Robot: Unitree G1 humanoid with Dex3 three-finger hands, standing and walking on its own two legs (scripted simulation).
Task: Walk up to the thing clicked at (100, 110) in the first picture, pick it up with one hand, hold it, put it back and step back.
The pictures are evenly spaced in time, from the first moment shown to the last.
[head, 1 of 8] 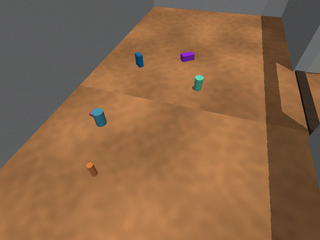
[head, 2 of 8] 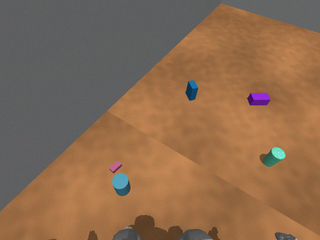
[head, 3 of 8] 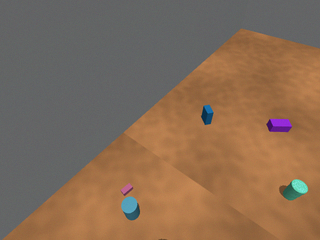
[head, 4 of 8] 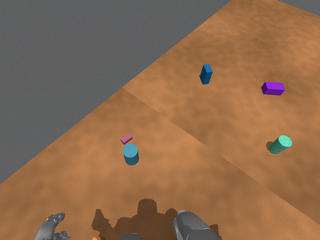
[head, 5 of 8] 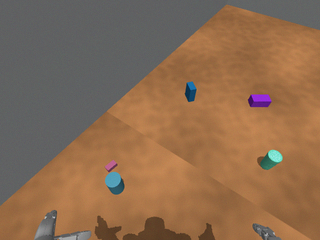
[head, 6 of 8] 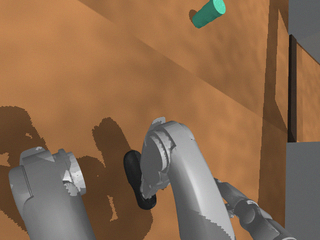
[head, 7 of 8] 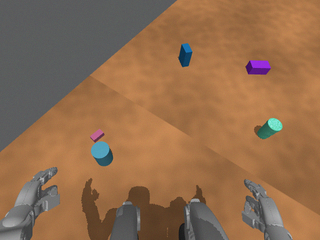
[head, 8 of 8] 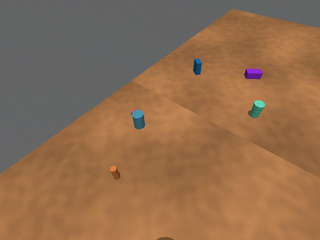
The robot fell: no
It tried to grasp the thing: no
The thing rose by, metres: 0.00
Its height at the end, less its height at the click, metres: +0.00
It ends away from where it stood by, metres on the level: 0.00
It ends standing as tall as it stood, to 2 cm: yes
